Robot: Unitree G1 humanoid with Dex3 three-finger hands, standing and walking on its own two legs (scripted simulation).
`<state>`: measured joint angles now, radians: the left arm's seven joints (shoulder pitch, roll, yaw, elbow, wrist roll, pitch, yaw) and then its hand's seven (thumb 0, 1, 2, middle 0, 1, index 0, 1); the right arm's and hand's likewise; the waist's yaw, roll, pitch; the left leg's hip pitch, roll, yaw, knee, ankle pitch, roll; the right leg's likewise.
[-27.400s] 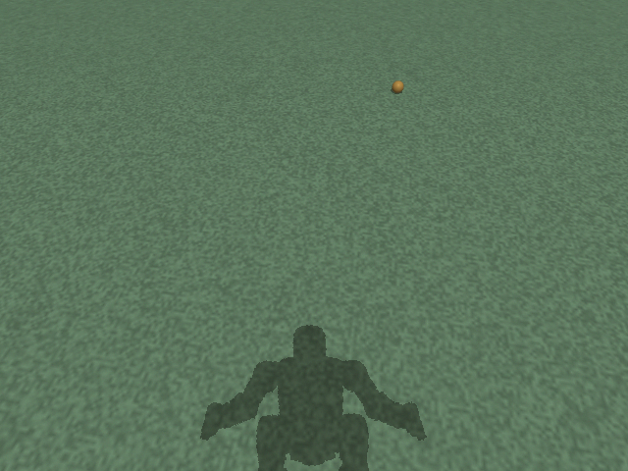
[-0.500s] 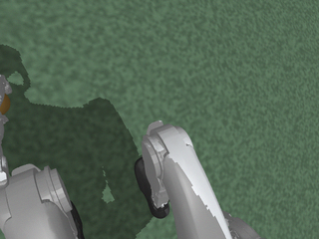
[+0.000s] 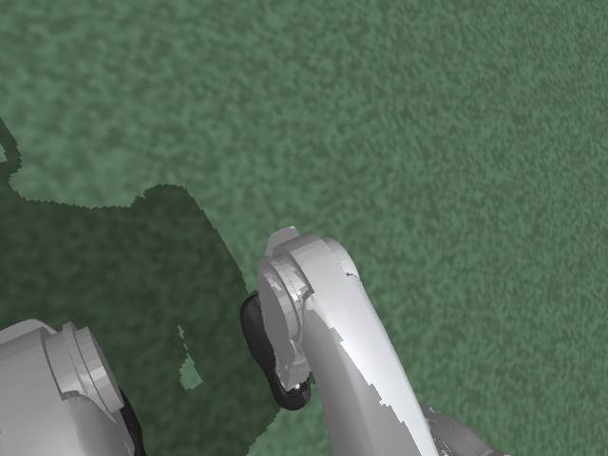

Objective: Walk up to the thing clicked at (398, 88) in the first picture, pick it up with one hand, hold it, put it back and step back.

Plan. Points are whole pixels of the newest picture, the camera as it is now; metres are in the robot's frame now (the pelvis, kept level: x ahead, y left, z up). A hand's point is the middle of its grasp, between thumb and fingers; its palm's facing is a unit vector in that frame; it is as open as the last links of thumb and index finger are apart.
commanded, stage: rest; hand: left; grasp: from above
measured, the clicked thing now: out of the picture +0.47 +0.26 -0.27
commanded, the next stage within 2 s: open in 0.28 s
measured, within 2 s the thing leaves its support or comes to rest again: rests again in 0.68 s
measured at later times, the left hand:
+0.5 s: hand out of the picture +0.45 +0.25 -0.25, palm faces -0.47 -0.13 -0.88, open 8.6 cm
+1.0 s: hand out of the picture +0.45 +0.26 -0.25, palm faces -0.47 -0.12 -0.87, open 13.2 cm
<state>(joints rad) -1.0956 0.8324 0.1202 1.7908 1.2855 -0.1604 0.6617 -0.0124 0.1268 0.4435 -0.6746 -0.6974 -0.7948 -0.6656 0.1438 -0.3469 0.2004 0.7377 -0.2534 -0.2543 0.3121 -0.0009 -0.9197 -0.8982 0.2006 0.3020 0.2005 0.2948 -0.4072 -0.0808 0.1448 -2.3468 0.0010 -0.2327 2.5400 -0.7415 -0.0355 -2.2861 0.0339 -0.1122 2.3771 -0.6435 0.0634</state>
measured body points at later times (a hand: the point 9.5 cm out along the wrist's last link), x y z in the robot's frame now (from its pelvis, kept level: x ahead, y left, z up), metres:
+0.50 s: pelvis -0.01 +0.00 +0.00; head +0.28 +0.09 +0.33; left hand +0.47 +0.25 -0.20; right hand +0.01 -0.25 -0.06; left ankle +0.06 +0.13 -0.27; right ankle +0.11 -0.12 -0.27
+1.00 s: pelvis +0.00 +0.00 +0.01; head +0.28 +0.10 +0.34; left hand +0.47 +0.26 -0.20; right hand +0.01 -0.25 -0.05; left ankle +0.06 +0.13 -0.27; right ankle +0.11 -0.12 -0.27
